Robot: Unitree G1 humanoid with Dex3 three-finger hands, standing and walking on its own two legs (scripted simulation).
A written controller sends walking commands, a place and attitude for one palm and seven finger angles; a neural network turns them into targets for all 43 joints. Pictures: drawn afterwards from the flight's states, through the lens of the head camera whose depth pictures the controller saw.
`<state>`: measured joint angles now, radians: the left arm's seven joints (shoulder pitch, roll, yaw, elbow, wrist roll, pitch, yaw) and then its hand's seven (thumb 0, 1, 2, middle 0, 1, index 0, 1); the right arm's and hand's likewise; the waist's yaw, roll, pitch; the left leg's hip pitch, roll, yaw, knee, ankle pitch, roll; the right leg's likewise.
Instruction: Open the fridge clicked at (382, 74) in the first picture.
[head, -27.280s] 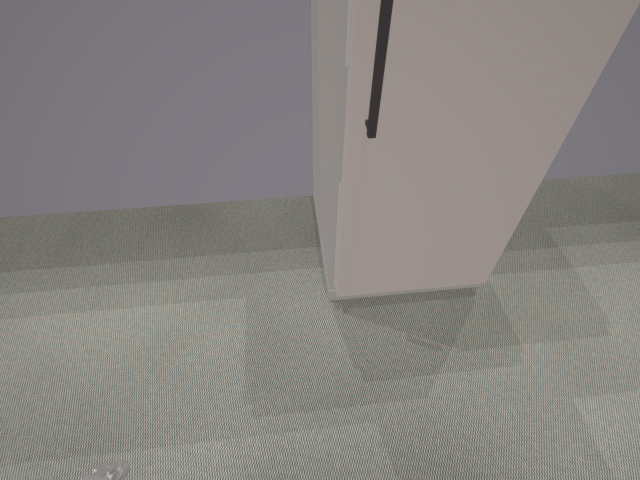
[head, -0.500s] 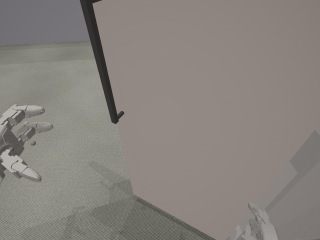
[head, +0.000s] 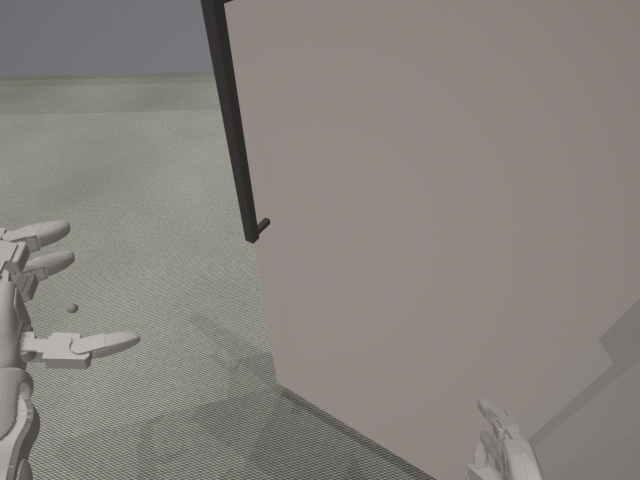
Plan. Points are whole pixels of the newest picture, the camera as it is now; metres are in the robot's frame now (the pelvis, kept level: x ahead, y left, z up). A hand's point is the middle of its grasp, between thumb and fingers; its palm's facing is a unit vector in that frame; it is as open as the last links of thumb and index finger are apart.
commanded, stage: draw the hand back to the body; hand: left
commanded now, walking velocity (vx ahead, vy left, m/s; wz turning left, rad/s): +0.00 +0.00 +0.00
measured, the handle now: (244, 139) +0.50 +0.18 +0.19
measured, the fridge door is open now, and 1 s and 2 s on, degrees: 55 55 55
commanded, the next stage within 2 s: step back with the hand held close in 0.84 s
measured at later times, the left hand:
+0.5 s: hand (81, 309) +0.21 +0.27 +0.17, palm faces +0.47 -0.80 -0.38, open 8.4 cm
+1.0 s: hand (88, 311) +0.21 +0.26 +0.17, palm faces +0.47 -0.80 -0.38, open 7.4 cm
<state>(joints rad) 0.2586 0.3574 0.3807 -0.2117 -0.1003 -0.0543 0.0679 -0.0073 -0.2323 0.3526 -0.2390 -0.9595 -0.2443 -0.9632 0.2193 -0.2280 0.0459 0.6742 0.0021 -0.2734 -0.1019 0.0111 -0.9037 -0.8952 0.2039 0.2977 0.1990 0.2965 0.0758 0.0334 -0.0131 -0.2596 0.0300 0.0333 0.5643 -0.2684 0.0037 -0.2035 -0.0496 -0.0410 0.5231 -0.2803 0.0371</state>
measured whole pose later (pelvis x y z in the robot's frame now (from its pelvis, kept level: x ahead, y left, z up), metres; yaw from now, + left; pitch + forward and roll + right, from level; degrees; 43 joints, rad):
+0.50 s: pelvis +0.02 +0.00 +0.01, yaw -1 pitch -4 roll +0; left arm 0.44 0.35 0.35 -0.39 -0.06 -0.07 0.12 0.01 0.65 0.78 -0.21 -0.44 -0.22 -0.44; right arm 0.22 -0.23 0.01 0.66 -0.01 -0.19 -0.10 0.01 -0.91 -0.90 0.20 0.30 0.20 0.30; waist 0.07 0.04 0.00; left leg -0.15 0.03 0.06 0.49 -0.27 0.00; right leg -0.11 -0.05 -0.02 0.46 -0.28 0.04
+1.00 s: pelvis +0.02 -0.01 +0.01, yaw -1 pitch -4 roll +0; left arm 0.43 0.35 0.35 -0.38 -0.06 -0.06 0.11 0.02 0.89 0.90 -0.21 -0.30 -0.21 -0.30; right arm 0.22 -0.23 0.02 0.65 0.00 -0.18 -0.11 0.01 -0.91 -0.90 0.20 0.30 0.20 0.30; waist 0.08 0.05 0.01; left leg -0.15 0.04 0.04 0.49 -0.27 -0.01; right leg -0.10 -0.04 -0.03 0.45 -0.28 0.03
